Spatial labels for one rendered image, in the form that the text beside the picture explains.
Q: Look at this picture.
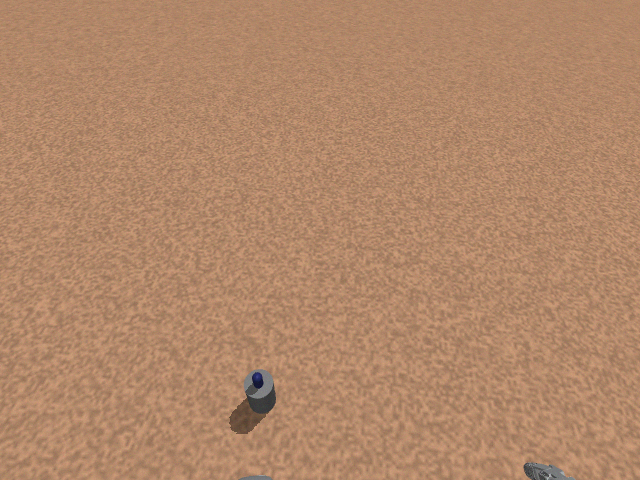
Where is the right robot hand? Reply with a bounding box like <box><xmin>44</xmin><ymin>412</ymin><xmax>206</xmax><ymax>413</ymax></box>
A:
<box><xmin>524</xmin><ymin>463</ymin><xmax>576</xmax><ymax>480</ymax></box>

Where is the bottle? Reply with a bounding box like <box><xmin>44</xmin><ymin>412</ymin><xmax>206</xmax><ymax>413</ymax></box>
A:
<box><xmin>244</xmin><ymin>369</ymin><xmax>276</xmax><ymax>414</ymax></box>

